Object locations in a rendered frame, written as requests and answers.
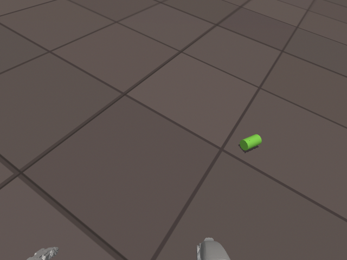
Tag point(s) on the left robot hand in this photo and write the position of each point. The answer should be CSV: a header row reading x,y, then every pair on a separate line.
x,y
45,254

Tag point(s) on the can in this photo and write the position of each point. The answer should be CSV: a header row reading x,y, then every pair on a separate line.
x,y
250,142

